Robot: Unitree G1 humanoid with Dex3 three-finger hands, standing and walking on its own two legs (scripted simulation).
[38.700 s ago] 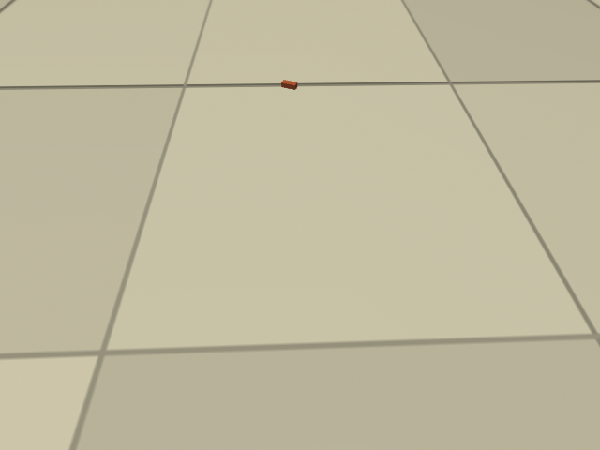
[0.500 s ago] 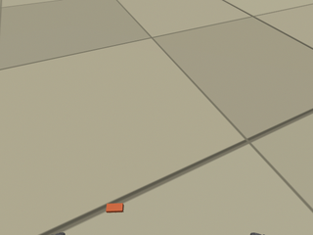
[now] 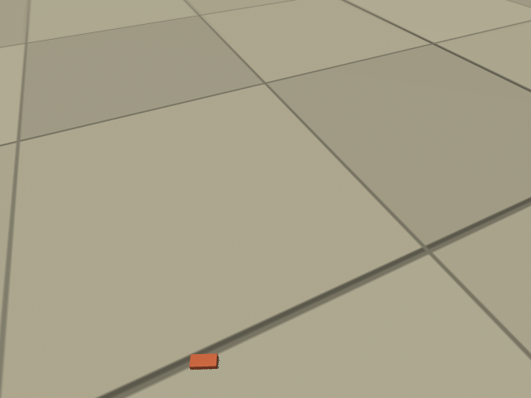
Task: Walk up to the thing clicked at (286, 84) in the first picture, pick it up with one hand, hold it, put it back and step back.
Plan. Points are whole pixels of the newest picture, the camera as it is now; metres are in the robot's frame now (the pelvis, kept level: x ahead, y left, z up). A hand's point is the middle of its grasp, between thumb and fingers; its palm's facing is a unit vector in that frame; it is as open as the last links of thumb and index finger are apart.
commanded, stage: stand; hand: left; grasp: from above
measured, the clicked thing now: (204, 361) +0.41 +0.24 -0.76
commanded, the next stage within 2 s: step back in 1.66 s
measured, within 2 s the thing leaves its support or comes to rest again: neither
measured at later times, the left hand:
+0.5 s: hand out of the picture +0.06 +0.22 -0.16, palm faces +0.02 -0.95 -0.33, open 7.4 cm
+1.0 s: hand out of the picture +0.09 +0.23 -0.16, palm faces +0.02 -0.94 -0.33, open 7.4 cm
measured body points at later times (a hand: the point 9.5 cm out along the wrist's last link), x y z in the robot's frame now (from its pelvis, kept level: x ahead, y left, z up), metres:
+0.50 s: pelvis +0.01 -0.02 +0.00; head +0.01 -0.02 +0.45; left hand +0.06 +0.27 -0.14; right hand +0.05 -0.30 -0.14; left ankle +0.03 +0.12 -0.74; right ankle +0.03 -0.13 -0.74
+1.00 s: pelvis +0.02 -0.01 +0.00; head +0.03 -0.02 +0.45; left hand +0.09 +0.28 -0.13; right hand +0.09 -0.30 -0.14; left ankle +0.03 +0.12 -0.74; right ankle +0.03 -0.13 -0.74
